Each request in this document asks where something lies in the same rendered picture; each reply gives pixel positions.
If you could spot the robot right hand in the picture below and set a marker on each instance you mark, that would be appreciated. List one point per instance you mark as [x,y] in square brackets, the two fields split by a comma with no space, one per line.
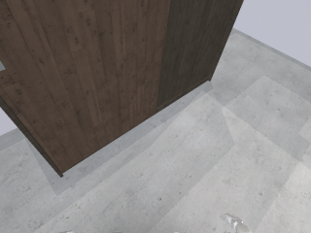
[237,224]

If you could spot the wardrobe door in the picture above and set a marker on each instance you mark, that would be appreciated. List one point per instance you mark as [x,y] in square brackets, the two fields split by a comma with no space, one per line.
[80,73]
[194,32]

